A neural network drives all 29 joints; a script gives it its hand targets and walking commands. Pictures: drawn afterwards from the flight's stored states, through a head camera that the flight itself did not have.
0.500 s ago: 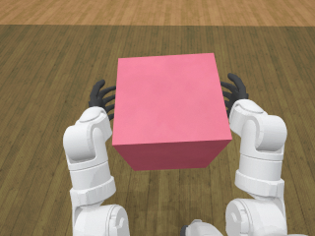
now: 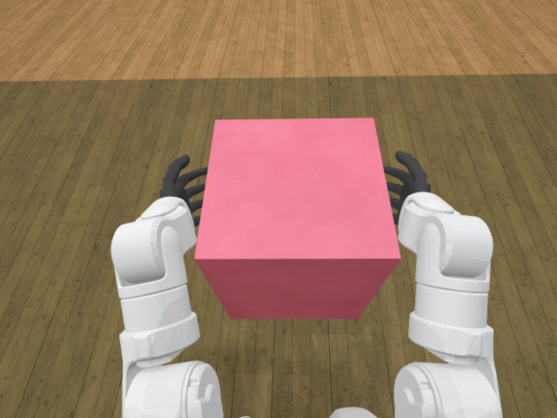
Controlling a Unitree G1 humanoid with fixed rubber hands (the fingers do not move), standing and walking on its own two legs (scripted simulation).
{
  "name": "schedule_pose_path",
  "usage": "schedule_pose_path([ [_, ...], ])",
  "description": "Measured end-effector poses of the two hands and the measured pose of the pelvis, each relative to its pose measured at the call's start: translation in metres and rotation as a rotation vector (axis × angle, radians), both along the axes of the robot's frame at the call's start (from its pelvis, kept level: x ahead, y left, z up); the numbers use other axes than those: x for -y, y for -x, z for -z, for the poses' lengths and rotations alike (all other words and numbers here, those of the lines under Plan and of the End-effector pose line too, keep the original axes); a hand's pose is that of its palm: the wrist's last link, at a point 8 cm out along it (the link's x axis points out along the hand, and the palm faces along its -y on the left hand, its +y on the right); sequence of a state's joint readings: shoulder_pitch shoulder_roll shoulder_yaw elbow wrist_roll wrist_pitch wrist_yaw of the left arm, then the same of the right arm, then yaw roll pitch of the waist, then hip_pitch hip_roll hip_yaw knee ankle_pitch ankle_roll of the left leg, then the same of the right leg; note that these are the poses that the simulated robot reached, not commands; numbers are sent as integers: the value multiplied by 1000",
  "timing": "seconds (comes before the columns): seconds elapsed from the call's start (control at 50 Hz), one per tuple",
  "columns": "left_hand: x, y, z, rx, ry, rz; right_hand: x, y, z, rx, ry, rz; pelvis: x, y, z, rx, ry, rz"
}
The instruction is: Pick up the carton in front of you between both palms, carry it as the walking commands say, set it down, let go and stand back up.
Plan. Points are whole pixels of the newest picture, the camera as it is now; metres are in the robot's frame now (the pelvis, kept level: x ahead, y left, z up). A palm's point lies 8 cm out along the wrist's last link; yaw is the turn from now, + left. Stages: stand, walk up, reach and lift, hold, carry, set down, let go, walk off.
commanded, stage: carry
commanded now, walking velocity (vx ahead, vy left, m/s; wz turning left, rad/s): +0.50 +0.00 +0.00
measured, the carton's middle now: (293, 229) +0.36 -0.02 +0.06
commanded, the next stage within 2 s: none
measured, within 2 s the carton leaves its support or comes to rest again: neither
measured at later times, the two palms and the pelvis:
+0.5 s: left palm (172, 69) +0.62 +0.15 +0.19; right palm (344, 49) +0.65 -0.15 +0.18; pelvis +0.30 -0.04 +0.05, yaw +1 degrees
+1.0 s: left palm out of the picture +0.96 +0.12 +0.23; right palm out of the picture +0.95 -0.18 +0.23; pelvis +0.61 -0.02 +0.07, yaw +0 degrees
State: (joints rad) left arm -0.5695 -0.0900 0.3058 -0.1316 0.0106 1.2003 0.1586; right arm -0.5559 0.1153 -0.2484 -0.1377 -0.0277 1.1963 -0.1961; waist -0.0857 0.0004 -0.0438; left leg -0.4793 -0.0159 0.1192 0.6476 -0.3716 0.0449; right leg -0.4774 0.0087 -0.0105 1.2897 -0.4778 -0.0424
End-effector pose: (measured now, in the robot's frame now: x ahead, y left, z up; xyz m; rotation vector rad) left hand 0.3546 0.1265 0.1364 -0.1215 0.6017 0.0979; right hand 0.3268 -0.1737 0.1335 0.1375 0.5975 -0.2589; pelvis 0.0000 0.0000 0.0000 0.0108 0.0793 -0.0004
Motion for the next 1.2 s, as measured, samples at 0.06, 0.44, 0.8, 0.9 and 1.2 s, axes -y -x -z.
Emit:
schedule_pose_path([
  [0.06,10,-34,-5,-12,22,8,10,-27,-7,-9,-3,30,-1,-31,-12,-4,14,5],
  [0.44,-19,-227,-35,-19,-22,-199,-20,-292,-37,-9,-54,-173,42,-261,-41,-4,13,-14],
  [0.8,6,-484,-58,-21,22,9,5,-478,-60,-17,-5,22,-3,-483,-64,0,9,6],
  [0.9,10,-541,-78,40,17,-12,10,-542,-85,46,-8,12,2,-539,-76,-9,18,10],
  [1.2,-22,-686,-93,-20,-22,-189,-23,-751,-95,-9,-52,-170,37,-722,-97,-2,13,-14],
])
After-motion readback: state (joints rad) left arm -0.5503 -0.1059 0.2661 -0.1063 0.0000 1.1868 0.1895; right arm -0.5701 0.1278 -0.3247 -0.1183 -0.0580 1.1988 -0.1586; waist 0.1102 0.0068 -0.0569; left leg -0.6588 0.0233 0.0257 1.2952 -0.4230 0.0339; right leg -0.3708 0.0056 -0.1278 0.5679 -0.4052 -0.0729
